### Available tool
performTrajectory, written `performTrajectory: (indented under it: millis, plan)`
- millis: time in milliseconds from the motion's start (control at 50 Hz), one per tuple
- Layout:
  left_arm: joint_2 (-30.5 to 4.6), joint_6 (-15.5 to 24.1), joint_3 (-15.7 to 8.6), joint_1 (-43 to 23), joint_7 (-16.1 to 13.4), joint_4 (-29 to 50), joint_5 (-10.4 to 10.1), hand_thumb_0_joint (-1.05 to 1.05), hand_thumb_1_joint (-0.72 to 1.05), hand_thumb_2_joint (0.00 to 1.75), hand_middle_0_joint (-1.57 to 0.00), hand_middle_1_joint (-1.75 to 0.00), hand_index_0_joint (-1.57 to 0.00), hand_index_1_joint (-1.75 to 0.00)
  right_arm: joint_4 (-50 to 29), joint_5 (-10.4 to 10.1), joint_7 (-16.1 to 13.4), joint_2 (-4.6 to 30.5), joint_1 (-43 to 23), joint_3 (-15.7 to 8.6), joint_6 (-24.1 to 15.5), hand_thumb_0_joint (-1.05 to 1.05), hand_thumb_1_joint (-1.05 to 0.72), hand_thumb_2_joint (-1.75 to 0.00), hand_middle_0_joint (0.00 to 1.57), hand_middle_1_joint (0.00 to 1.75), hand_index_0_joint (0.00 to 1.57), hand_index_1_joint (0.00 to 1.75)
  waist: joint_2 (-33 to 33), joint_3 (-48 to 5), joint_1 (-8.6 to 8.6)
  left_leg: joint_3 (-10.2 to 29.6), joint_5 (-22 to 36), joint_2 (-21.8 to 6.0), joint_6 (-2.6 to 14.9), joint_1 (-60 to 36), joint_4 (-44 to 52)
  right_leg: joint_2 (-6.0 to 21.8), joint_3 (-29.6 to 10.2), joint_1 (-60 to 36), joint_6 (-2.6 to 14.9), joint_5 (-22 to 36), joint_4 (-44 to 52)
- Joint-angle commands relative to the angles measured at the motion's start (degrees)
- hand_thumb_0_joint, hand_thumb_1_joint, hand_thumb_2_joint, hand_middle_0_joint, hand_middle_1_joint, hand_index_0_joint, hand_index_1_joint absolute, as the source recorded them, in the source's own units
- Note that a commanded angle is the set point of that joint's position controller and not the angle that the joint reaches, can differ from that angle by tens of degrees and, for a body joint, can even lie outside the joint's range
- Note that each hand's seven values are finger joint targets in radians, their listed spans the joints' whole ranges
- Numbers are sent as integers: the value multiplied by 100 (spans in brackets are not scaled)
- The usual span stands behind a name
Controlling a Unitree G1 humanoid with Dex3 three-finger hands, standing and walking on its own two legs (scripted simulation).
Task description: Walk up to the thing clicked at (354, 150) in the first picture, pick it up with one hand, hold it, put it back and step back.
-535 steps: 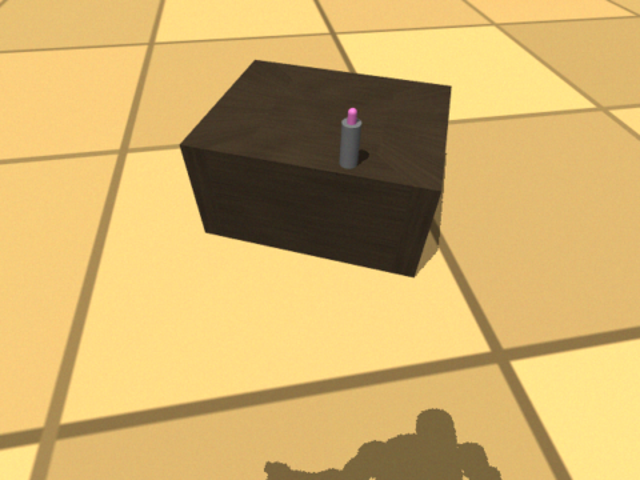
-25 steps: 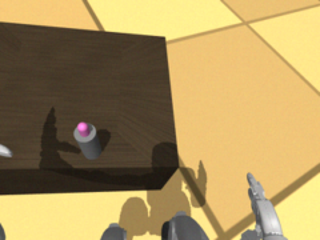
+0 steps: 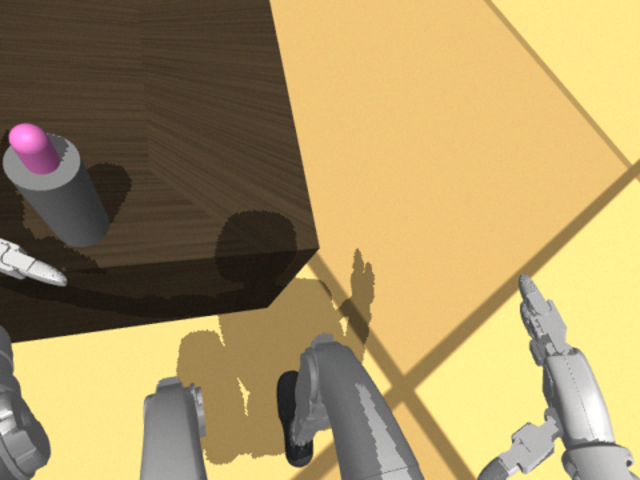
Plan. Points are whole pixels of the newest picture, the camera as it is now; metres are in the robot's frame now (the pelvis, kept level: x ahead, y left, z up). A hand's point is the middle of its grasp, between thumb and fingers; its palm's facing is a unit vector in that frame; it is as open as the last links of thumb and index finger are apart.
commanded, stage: close in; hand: left
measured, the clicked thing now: (59, 187) +0.48 +0.20 -0.03
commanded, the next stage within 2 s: close in 0.46 s
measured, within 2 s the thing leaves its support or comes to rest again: leaves its support in 1.70 s
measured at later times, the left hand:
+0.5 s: hand (67, 197) +0.48 +0.20 -0.05, palm faces +0.11 -0.99 +0.03, open 17.6 cm
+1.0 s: hand (57, 185) +0.48 +0.21 -0.04, palm faces +0.18 -0.98 -0.02, open 15.5 cm
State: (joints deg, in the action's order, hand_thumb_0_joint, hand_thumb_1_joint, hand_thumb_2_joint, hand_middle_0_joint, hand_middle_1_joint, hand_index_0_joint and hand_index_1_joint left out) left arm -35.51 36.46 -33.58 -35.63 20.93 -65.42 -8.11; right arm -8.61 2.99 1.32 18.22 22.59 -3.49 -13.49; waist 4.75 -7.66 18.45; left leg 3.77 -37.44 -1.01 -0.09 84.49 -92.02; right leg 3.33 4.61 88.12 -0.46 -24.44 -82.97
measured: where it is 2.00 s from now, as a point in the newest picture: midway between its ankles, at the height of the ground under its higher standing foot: (244, 468)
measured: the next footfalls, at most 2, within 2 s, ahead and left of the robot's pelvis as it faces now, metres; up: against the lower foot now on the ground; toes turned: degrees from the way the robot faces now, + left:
none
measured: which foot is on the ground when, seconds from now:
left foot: down 0.00-1.00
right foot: down 0.00-1.00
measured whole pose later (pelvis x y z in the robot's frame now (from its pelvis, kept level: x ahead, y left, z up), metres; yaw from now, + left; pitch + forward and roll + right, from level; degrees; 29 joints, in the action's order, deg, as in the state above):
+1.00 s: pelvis +0.01 +0.00 +0.01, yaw +0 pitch +30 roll -4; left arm -26.2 37.1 -25.1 -35.0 2.1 -60.5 -2.6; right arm -17.4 2.2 4.2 17.0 27.6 -4.8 -3.3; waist 2.8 -9.4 16.9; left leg 2.8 -38.4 -0.4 0.5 82.5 -90.7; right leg 3.7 3.6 86.7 -1.1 -25.9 -82.7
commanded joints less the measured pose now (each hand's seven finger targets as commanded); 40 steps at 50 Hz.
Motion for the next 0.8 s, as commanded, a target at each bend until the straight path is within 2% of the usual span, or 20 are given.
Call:
performTrajectory:
  millis: [0, 40, 80, 120, 220, 320, 380, 440, 480, 500, 540, 560, 580, 600, 640, 660, 700, 720, 760, 780]
  plan:
    - [-1570, 445, -83, -1802, -334, 1586, 46, 0, -61, 0, -6, -9, -9, -7, -1557, -96, -66, 1217, 699, -1038, -282, 0, 54, -4, 5, 5, 5, 5, -2310, -3638, -222, 30, 1306, 220, -97, -2142, 1587, -244, -175, -2339, 286, 552, 546]
    - [-1553, 396, -26, -1949, -455, 1771, 119, 0, -61, 0, -7, -9, -9, -7, -1446, -104, -55, 1118, 817, -1045, -204, 0, 54, -4, 5, 5, 5, 5, -2504, -3580, -226, -44, 1268, 249, -87, -2033, 1543, -211, -263, -2353, 280, 533, 562]
    - [-1249, 273, 137, -1786, -549, 1533, 161, 0, -61, 1, -7, -9, -9, -7, -1476, -120, -56, 1101, 819, -1100, -166, 0, 54, -4, 5, 5, 5, 5, -2453, -3338, -177, -32, 1310, 228, -88, -1990, 1522, -233, -238, -2175, 294, 563, 556]
    - [-1156, 234, 188, -1788, -674, 1577, 174, 0, -61, 1, -7, -9, -9, -6, -1546, -118, -25, 957, 780, -895, -113, 0, 54, -4, 5, 5, 5, 5, -2274, -3084, -237, -34, 1040, 239, -44, -1733, 1547, -222, -243, -2142, 270, 353, 605]
    - [-752, 220, 350, -1743, -914, 1317, 220, 0, -60, 1, -6, -8, -9, -5, -1562, -110, -5, 985, 719, -1009, -12, 0, 55, -4, 5, 5, 5, 5, -1975, -2908, -169, -34, 1033, 240, -6, -1538, 1484, -240, -211, -2038, 257, 339, 607]
    - [-578, 299, 525, -1724, -1194, 1302, 319, 0, -61, 1, -6, -8, -9, -5, -1836, -107, 26, 995, 690, -1083, 60, 0, 55, -4, 5, 5, 5, 5, -1446, -2879, -103, -99, 375, 266, 114, -1031, 1497, -205, -410, -2465, 146, -196, 868]
    - [-202, 367, 710, -1845, -1264, 1400, 318, 0, -61, 1, -7, -8, -10, -5, -1876, -132, 37, 978, 832, -1085, 134, 0, 54, -4, 5, 5, 5, 5, -1569, -3168, -47, -9, 921, 257, 31, -1531, 1527, -254, -209, -2226, 218, 290, 676]
    - [-153, 401, 739, -1811, -1374, 1428, 360, 0, -61, 2, -8, -8, -11, -6, -1689, -124, 62, 987, 1094, -1118, 233, 0, 54, -4, 5, 5, 5, 5, -1781, -3106, -80, 68, 1358, 226, -64, -1860, 1553, -281, -97, -1993, 268, 629, 537]
    - [-262, 445, 715, -1913, -1506, 1723, 449, 0, -61, 3, -9, -9, -12, -7, -1967, -107, 90, 1033, 951, -1205, 270, 0, 54, -4, 5, 5, 5, 5, -1883, -3401, -129, -2, 1509, 251, -66, -2015, 1498, -273, -131, -2158, 277, 742, 525]
    - [-79, 449, 866, -1971, -1564, 1750, 491, 0, -61, 3, -9, -9, -12, -7, -1822, -84, 114, 908, 1011, -1132, 320, 0, 54, -4, 5, 5, 5, 5, -1955, -3279, -128, -29, 1452, 269, -66, -1919, 1509, -262, -147, -2186, 273, 703, 520]
    - [-22, 465, 826, -1814, -1715, 1839, 532, 0, -61, 2, -12, -6, -12, -5, -1751, -64, 142, 950, 1020, -1203, 369, 0, 53, -5, 5, 5, 5, 5, -2096, -3317, -189, 17, 1761, 240, -113, -2221, 1505, -282, -105, -2016, 297, 848, 466]
    - [245, 456, 979, -1780, -1755, 1828, 557, 0, -61, 2, -13, -6, -13, -6, -1635, -35, 174, 842, 1104, -1137, 403, 0, 53, -5, 5, 5, 5, 5, -2131, -3293, -178, -15, 1845, 236, -116, -2258, 1492, -283, -99, -1982, 300, 882, 480]
    - [247, 472, 966, -1619, -1780, 1829, 545, 0, -61, 2, -13, -6, -13, -6, -1490, -47, 198, 772, 1038, -1043, 431, 0, 52, -5, 5, 5, 5, 5, -2220, -3154, -261, 21, 1872, 234, -143, -2212, 1549, -282, -73, -1926, 311, 867, 436]
    - [185, 459, 870, -1442, -1831, 1824, 561, 0, -61, 4, -21, -14, -21, -14, -1684, -54, 200, 839, 945, -1116, 442, 0, 53, -5, 5, 5, 5, 5, -2095, -3154, -294, 7, 1796, 244, -128, -2138, 1578, -280, -77, -2049, 303, 846, 473]
    - [154, 481, 918, -1447, -1877, 2017, 627, 0, -61, 8, -34, -23, -35, -22, -1856, -26, 219, 797, 969, -1037, 478, 0, 52, -5, 5, 5, 5, 5, -2041, -3425, -264, -54, 1993, 244, -106, -2159, 1482, -286, -115, -2340, 291, 1073, 485]
    - [-1, 496, 785, -1459, -1924, 2086, 617, 0, -61, 8, -37, -25, -39, -24, -1923, -15, 231, 784, 994, -978, 526, 0, 52, -5, 5, 5, 5, 5, -1974, -3469, -294, -115, 1962, 267, -73, -1973, 1435, -263, -179, -2580, 267, 1137, 505]
    - [-35, 495, 777, -1588, -1987, 2148, 594, 0, -61, 10, -40, -29, -42, -27, -1718, -35, 200, 835, 1021, -1056, 589, 0, 52, -4, 5, 5, 5, 5, -2050, -3301, -239, -75, 1952, 244, -92, -2004, 1526, -272, -167, -2450, 277, 1106, 512]
    - [-33, 475, 691, -1432, -2004, 2061, 556, 0, -61, 11, -42, -30, -44, -29, -1833, -46, 196, 859, 893, -1061, 602, 0, 52, -4, 5, 5, 5, 5, -1958, -3226, -306, -63, 1854, 252, -83, -1995, 1547, -274, -173, -2440, 275, 1014, 540]
    - [81, 476, 842, -1558, -1974, 2209, 544, 0, -61, 15, -46, -34, -47, -33, -1891, -65, 195, 852, 922, -1063, 643, 0, 52, -5, 5, 5, 5, 5, -1878, -3281, -226, -21, 1782, 216, -90, -2065, 1605, -284, -153, -2429, 274, 939, 564]
    - [-101, 468, 658, -1448, -1979, 2144, 542, 0, -61, 15, -48, -36, -49, -34, -1833, -78, 174, 922, 955, -1172, 668, 0, 52, -4, 5, 5, 5, 5, -1897, -3308, -259, -47, 1834, 229, -80, -2078, 1592, -278, -176, -2512, 269, 1015, 575]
